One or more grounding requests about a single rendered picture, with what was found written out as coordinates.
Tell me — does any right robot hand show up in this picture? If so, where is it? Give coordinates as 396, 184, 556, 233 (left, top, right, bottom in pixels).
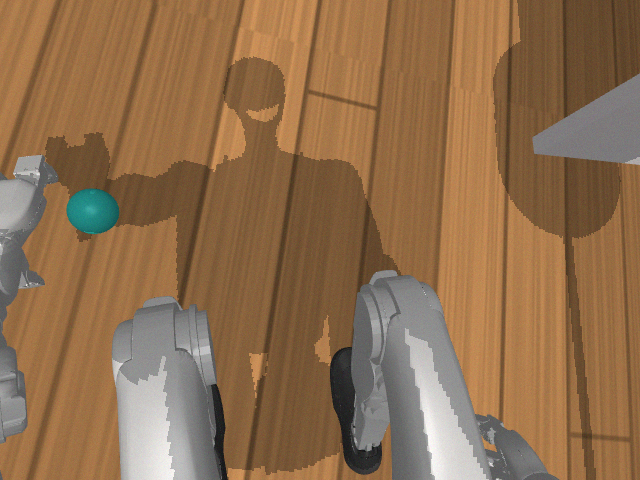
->
475, 414, 549, 480

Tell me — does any right robot foot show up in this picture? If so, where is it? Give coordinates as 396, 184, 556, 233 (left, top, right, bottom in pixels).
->
330, 347, 382, 475

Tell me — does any left robot arm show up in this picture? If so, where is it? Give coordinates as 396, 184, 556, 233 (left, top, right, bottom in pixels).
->
0, 236, 28, 480

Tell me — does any left robot foot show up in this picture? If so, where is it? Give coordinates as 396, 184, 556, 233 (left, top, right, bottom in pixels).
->
211, 384, 228, 480

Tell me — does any ball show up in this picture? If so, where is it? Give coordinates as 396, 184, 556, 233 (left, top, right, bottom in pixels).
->
66, 188, 119, 234

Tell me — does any left robot hand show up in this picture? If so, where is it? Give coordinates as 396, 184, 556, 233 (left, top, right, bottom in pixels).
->
0, 155, 58, 289

